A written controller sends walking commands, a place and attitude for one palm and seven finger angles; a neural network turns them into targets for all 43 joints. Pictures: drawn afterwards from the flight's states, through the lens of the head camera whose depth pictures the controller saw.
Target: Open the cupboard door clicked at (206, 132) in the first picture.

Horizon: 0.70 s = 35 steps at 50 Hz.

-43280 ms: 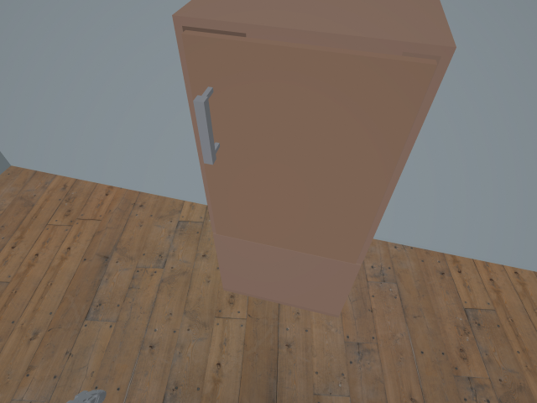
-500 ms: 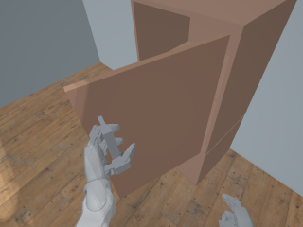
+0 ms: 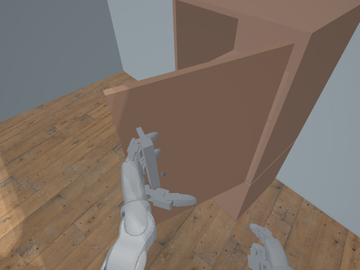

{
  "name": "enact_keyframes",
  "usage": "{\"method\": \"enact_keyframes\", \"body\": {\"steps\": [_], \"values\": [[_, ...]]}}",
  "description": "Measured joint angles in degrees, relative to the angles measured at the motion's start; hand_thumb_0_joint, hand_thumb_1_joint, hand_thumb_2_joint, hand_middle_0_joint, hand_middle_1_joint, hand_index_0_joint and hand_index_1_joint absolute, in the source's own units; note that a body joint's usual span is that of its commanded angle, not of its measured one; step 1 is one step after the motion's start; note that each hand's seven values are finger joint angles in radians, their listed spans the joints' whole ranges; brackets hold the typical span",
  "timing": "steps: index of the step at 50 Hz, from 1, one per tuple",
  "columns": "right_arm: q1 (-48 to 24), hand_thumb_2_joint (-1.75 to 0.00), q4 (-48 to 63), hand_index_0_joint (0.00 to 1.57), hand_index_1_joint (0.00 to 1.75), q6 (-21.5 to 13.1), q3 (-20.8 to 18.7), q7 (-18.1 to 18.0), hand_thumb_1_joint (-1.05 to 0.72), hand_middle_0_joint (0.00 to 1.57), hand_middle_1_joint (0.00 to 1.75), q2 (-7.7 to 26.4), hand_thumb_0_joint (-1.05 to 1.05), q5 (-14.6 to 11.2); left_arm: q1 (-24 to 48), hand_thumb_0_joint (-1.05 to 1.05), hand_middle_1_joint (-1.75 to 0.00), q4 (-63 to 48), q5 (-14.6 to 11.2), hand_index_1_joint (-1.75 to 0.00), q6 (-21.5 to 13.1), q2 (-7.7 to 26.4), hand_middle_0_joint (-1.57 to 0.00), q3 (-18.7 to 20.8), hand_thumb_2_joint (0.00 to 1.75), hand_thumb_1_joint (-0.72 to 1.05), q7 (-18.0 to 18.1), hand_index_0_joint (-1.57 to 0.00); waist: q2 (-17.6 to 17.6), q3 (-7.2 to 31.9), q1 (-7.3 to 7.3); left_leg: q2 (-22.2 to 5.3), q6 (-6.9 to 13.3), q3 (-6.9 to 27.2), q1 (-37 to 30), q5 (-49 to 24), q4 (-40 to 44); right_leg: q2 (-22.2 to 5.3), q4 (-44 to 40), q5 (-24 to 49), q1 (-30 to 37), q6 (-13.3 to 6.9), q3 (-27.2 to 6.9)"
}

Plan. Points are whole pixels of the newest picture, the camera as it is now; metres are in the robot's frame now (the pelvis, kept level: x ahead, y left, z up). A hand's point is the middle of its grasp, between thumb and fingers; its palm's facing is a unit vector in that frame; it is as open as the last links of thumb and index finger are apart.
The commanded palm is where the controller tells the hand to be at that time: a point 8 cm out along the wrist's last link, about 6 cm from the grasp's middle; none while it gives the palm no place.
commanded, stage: slide the hand sideways off the handle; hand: left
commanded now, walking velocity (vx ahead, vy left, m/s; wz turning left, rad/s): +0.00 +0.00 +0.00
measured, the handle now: (147, 159) +0.33 +0.11 +0.09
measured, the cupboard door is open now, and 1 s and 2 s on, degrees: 74 76 75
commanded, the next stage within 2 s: draw the hand back to the body in 1.30 s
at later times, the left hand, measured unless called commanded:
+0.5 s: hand (158, 190) +0.24 +0.07 +0.10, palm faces -0.14 -0.99 -0.02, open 16.0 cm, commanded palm +0.22 +0.12 +0.10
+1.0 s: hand (138, 206) +0.22 +0.11 +0.09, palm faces -0.09 -0.99 -0.07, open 16.1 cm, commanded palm +0.18 +0.18 +0.10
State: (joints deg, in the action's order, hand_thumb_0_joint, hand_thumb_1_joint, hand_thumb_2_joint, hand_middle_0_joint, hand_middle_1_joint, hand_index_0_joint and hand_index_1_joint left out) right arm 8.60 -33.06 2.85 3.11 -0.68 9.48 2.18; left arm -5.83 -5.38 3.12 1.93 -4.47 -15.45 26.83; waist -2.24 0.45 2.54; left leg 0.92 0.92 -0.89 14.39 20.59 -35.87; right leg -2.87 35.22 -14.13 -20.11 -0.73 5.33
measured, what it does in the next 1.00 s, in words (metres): stands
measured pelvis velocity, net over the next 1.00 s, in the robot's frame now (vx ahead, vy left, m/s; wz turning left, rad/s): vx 0.02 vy -0.02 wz -0.01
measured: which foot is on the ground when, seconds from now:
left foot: down 0.00-1.00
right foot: down 0.00-1.00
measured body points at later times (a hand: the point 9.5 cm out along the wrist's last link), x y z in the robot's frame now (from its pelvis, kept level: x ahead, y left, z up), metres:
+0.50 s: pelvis +0.00 +0.01 -0.01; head +0.00 -0.01 +0.44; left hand +0.25 +0.13 +0.11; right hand +0.19 -0.19 -0.09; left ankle -0.01 +0.11 -0.73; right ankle +0.05 -0.12 -0.73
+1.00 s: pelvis +0.02 -0.02 -0.01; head +0.03 -0.04 +0.44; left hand +0.22 +0.16 +0.10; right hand +0.20 -0.24 -0.08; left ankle -0.01 +0.11 -0.73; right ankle +0.05 -0.12 -0.73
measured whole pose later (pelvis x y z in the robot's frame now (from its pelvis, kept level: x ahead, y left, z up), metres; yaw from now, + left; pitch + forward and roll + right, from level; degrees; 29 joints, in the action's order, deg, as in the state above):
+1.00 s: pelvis +0.02 -0.02 -0.01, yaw +0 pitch +3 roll +0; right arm 15.0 -28.2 -9.6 3.0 -2.5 14.0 -1.1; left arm -28.1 -20.9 -10.5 -5.4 11.3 -0.6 -9.3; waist -3.1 2.1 1.8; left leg -1.3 -0.8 -0.2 19.5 25.0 -41.8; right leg -1.0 41.3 -18.7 -25.5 -2.3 6.0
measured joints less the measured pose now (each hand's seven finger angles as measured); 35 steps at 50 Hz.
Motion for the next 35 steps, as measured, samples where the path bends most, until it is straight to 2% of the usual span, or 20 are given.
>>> {"method": "enact_keyframes", "body": {"steps": [6, 7, 9, 11, 14, 17, 19, 24, 35], "values": [[-0.45, -0.89, -0.47, 0.21, 0.3, 0.74, -0.15, 0.58, -0.9, 0.2, 0.3, 0.17, 0.02, -0.29, 0.67, -0.01, -0.7, -0.94, 0.29, -0.71, 1.02, 0.44, -0.41, -1.69, 0.3, -0.5, 1.43, -0.4, 0.04, -0.29, 0.39, 0.33, 0.28, 0.2, 1.16, 0.71, -1.6, -0.41, 1.34, -0.64, -0.93, 0.23, 0.14], [-0.46, -0.89, -0.4, 0.21, 0.3, 0.62, -0.16, 0.75, -0.9, 0.2, 0.3, 0.28, 0.02, -0.28, 0.55, -0.01, -0.69, -1.17, 0.92, -0.7, 0.92, 0.49, -0.42, -1.52, 0.3, -0.5, 0.58, -0.4, 0.03, -0.59, 0.29, 0.4, 0.33, 0.34, 1.24, 0.79, -1.86, -0.51, 1.54, -0.73, -0.91, 0.29, 0.26], [0.48, -0.89, 0.49, 0.21, 0.3, -0.02, -0.21, 0.62, -0.9, 0.2, 0.3, 0.69, 0.02, -0.65, -0.02, -0.01, -0.64, -1.76, 1.6, -0.66, -0.1, 1.82, -0.4, -0.63, 0.3, -0.5, -5.19, -0.35, 0.04, -0.8, 0.54, 0.62, 0.45, 0.61, 1.7, 0.92, -2.37, -0.78, 2.08, -0.98, -1.24, 0.36, 0.51], [1.81, -0.89, 1.36, 0.21, 0.3, -1.16, -0.07, 0.04, -0.9, 0.2, 0.3, 1.3, 0.01, -1.24, -0.28, -0.01, -0.57, -2.08, 0.74, -0.62, -1.56, 4.59, -0.37, 0.32, 0.3, -0.5, -12.65, -0.29, -0.09, -0.76, 0.95, 0.82, 0.55, 0.84, 2.21, 1.1, -2.93, -1.02, 2.68, -1.28, -1.65, 0.4, 0.71], [3.33, -0.89, 1.99, 0.21, 0.3, -3.33, 0.48, -0.73, -0.9, 0.2, 0.3, 2.46, 0.02, -2.42, -0.02, -0.01, -0.48, -2.1, -3.26, -0.53, -3.14, 8.55, -0.31, 1.85, 0.3, -0.5, -22.95, -0.2, -0.57, -0.66, 1.04, 1.07, 0.67, 1.17, 2.78, 1.42, -3.77, -1.33, 3.4, -1.68, -2.02, 0.49, 1.0], [4.14, -0.89, 2.13, 0.21, 0.3, -5.74, 0.76, -1.03, -0.9, 0.2, 0.3, 3.08, 0.02, -3.26, -0.3, -0.01, -0.41, -2.63, -6.89, -0.48, -2.86, 9.87, -0.25, 3.11, 0.3, -0.5, -27.94, -0.17, -0.79, -0.24, 0.72, 1.18, 0.7, 1.08, 3.31, 1.63, -4.22, -1.46, 3.9, -1.88, -2.61, 0.62, 0.88], [4.5, -0.89, 2.34, 0.21, 0.3, -7.11, 0.72, -0.79, -0.9, 0.2, 0.3, 3.14, 0.02, -3.47, -1.37, -0.01, -0.39, -3.67, -7.76, -0.47, -2.37, 9.55, -0.24, 3.63, 0.3, -0.5, -28.75, -0.17, -0.75, 0.15, 0.42, 1.18, 0.69, 0.81, 3.58, 1.71, -4.29, -1.45, 4.14, -1.94, -3.07, 0.68, 0.6], [4.99, -0.89, 3.29, 0.21, 0.3, -8.76, 0.78, 0.0, -0.9, 0.2, 0.3, 2.86, 0.02, -3.33, -5.25, -0.01, -0.38, -7.39, -7.0, -0.43, -1.58, 8.93, -0.23, 3.55, 0.3, -0.5, -28.04, -0.18, -0.3, 0.94, -0.14, 0.82, 0.59, 0.06, 3.84, 2.05, -4.39, -1.03, 4.61, -2.16, -3.87, 0.6, -0.15], [4.7, -0.89, 5.05, 0.21, 0.3, -8.31, 1.32, -0.15, -0.9, 0.2, 0.3, 2.63, 0.02, -2.98, -11.86, -0.01, -0.35, -13.09, -7.89, -0.38, -1.14, 10.84, -0.22, 5.86, 0.3, -0.5, -29.77, -0.19, 0.03, 1.49, -0.96, -0.54, -0.25, -0.76, 3.19, 2.76, -3.98, 0.44, 4.78, -2.77, -4.05, -0.22, -0.87]]}}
